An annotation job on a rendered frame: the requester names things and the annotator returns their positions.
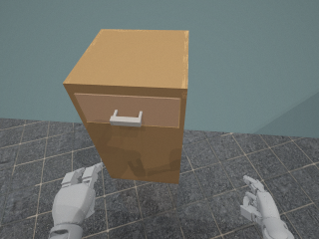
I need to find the robot right forearm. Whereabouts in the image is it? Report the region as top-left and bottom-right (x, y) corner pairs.
(261, 217), (295, 239)

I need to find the cabinet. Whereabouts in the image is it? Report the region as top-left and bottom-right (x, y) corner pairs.
(63, 29), (189, 184)

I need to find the drawer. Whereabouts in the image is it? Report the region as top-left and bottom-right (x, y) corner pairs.
(74, 93), (180, 127)

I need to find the handle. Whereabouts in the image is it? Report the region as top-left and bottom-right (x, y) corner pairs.
(110, 110), (143, 127)

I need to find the robot left forearm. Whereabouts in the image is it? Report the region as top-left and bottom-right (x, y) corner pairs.
(48, 223), (83, 239)

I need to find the right robot hand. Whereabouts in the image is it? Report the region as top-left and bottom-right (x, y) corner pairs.
(240, 175), (281, 225)

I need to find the left robot hand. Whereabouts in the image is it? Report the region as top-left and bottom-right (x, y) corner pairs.
(52, 162), (104, 226)

